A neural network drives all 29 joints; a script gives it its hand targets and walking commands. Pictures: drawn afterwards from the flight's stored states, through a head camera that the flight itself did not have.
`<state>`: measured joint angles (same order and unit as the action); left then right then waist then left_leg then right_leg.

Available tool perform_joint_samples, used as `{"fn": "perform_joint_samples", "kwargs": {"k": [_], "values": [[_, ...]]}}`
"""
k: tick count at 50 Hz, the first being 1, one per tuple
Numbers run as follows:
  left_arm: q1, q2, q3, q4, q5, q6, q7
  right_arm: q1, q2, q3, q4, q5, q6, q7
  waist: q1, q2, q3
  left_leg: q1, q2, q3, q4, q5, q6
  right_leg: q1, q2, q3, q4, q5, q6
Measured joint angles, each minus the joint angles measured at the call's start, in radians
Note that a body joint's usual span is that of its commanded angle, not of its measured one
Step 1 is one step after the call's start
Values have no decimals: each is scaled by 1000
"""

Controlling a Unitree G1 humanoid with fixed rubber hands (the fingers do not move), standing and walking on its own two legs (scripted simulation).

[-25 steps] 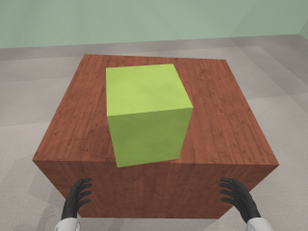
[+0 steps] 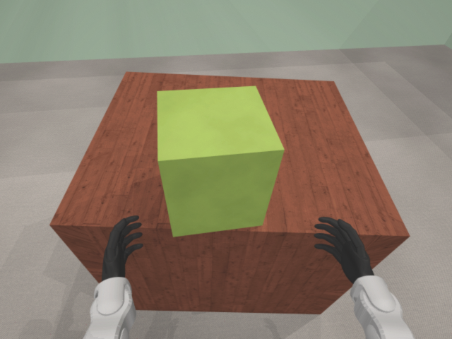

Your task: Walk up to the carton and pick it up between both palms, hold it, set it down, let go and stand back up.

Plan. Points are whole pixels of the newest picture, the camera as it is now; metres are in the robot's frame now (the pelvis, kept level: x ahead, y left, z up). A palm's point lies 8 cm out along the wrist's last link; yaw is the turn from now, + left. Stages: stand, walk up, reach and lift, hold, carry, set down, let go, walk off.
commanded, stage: reach and lift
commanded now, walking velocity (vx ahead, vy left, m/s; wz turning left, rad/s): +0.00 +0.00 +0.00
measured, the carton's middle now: (213, 163) +0.45 +0.07 +0.03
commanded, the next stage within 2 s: none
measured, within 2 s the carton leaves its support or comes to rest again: neither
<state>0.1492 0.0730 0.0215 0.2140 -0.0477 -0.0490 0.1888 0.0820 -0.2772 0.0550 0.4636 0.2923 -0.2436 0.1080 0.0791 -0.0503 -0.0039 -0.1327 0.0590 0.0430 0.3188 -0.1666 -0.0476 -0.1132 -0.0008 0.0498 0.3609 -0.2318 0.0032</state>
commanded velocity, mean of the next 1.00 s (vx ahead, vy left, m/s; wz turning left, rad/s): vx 0.00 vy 0.00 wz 0.00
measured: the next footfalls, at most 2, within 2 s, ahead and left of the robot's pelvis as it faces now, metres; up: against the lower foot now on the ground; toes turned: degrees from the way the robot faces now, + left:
none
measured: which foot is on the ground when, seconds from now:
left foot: down 0.00-1.00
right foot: down 0.00-1.00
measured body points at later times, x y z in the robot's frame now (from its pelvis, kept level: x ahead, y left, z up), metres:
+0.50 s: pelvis +0.00 +0.00 +0.00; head +0.01 +0.01 +0.45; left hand +0.27 +0.23 +0.07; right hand +0.34 -0.18 +0.08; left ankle +0.00 +0.15 -0.75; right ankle -0.02 -0.12 -0.75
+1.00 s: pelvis -0.01 -0.01 +0.00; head +0.01 +0.01 +0.45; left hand +0.32 +0.25 +0.13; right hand +0.41 -0.16 +0.14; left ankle +0.00 +0.15 -0.75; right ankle -0.02 -0.12 -0.75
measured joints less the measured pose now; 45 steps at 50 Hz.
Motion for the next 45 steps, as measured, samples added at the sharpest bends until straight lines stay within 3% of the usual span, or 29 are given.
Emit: {"fn": "perform_joint_samples", "kwargs": {"k": [6, 14, 23, 32, 45], "values": [[-57, -7, 18, -45, 15, 81, -2, -89, -27, 20, -1, 43, 38, -14, -4, -4, 6, 2, 3, 5, -6, 0, 0, 2, 3, 7, -14, 7, 1], [-92, -19, 73, -191, 38, 244, -31, -163, -76, 53, -47, 100, 124, -47, -2, 2, 9, 29, 6, 6, -29, 5, -1, 36, 6, 10, -54, 23, 2], [-148, -11, 104, -303, 3, 414, -49, -254, -84, 31, -120, 96, 249, -80, 10, 24, 13, 7, 6, 4, -42, 23, -1, 11, 8, 11, -63, 40, 2], [-247, -5, 125, -351, -27, 539, -55, -381, -89, 21, -129, 89, 351, -116, 13, 31, 15, -30, 13, -9, -38, 35, -7, -25, 16, 1, -56, 49, -4], [-445, 41, 196, -302, -26, 695, -58, -574, -123, 56, -58, 142, 482, -145, 7, 18, -3, -59, 18, -21, -25, 33, -13, -52, 24, -7, -41, 44, -10]]}}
